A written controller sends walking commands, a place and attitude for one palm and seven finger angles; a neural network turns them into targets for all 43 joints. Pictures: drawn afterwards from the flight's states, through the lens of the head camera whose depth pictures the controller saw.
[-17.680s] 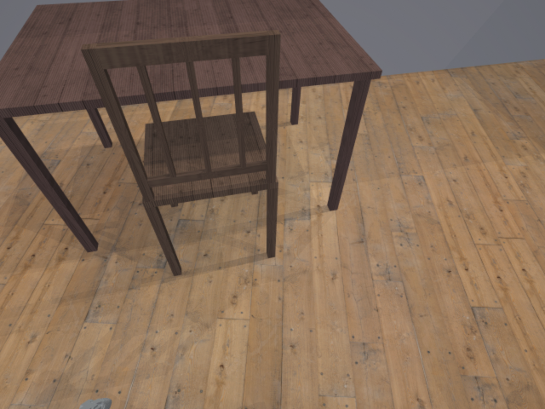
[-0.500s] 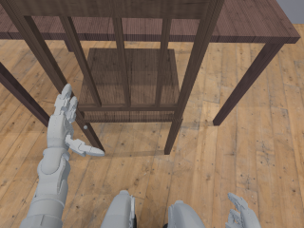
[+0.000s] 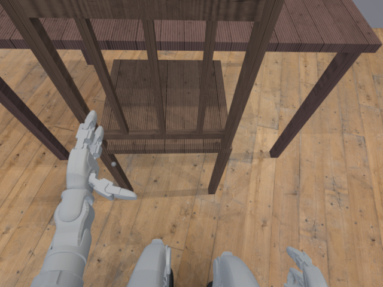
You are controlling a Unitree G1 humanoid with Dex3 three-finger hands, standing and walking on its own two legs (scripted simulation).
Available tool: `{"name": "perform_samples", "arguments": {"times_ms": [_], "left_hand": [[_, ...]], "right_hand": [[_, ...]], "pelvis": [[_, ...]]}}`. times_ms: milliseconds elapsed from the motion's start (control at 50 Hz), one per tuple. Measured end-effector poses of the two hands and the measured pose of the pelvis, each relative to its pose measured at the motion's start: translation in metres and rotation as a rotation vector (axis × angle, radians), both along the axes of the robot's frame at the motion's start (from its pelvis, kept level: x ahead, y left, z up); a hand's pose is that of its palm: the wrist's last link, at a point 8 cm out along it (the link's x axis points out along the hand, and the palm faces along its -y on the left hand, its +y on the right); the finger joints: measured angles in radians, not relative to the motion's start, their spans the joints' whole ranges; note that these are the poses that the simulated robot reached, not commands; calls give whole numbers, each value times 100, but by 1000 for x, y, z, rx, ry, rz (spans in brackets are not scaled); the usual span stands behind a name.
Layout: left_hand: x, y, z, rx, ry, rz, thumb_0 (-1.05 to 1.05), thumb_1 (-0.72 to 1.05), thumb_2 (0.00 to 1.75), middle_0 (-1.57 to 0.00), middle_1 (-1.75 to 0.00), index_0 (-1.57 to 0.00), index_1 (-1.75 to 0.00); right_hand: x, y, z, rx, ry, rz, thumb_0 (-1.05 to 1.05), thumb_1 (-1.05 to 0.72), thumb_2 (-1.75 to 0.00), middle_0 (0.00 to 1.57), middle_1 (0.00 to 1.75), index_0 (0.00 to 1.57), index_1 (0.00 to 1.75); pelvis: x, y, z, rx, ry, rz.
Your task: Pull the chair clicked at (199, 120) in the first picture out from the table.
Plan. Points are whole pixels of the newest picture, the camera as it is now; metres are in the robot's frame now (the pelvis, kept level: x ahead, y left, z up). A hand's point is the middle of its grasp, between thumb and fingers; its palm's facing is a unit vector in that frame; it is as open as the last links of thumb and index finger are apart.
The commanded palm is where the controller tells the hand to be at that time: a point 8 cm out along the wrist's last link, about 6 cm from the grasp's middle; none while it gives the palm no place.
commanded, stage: aim the fingers beside a spindle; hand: left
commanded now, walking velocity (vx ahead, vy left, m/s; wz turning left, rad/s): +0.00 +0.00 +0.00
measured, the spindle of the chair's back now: (157, 90) +0.52 +0.10 +0.07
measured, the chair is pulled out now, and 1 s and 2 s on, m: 0.00 0.00 0.00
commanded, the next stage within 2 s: push the fingers through the gap in 0.68 s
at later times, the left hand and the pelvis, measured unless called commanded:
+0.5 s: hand (113, 163) +0.35 +0.17 +0.03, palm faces +0.06 -1.00 -0.04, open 17.0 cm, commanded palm +0.33 +0.22 +0.02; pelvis +0.00 +0.00 +0.00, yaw +0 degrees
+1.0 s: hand (113, 155) +0.37 +0.18 +0.02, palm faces +0.07 -1.00 -0.04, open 17.0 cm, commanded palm +0.35 +0.23 +0.02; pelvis +0.00 +0.00 +0.00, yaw +0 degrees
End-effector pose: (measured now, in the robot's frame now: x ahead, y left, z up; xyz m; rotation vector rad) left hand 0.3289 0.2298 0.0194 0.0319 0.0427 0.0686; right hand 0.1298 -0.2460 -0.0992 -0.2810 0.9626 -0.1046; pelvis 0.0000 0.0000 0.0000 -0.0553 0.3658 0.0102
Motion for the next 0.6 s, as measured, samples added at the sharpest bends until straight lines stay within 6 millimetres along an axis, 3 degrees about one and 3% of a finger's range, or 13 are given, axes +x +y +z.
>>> {"name": "perform_samples", "arguments": {"times_ms": [180, 300, 440, 600], "left_hand": [[12, 0, 11, 17, -59, 11, -1, -50, 30, -7, -8, -6, -8], [8, 11, 1, 11, 8, 22, -1, -50, 30, -7, -8, -6, -8], [-5, 0, 9, 0, -40, -11, -1, -50, 30, -6, -8, -6, -8], [5, -5, 2, 10, -19, -6, -1, -51, 30, -7, -8, -6, -8]], "right_hand": [[6, -3, 2, -9, -23, -1, 1, -91, -90, 20, 30, 20, 30], [3, -2, 2, 1, -11, -5, 1, -91, -90, 20, 30, 20, 30], [2, 0, 2, -2, -2, -1, 1, -91, -90, 20, 30, 20, 30], [5, 2, -1, 5, -15, 4, 1, -91, -90, 20, 30, 20, 30]], "pelvis": [[-1, -1, -2, 1, 1, -7], [1, -2, -1, 0, 6, -7], [3, 1, 1, -3, -2, -2], [0, 1, -2, 0, 2, -2]]}}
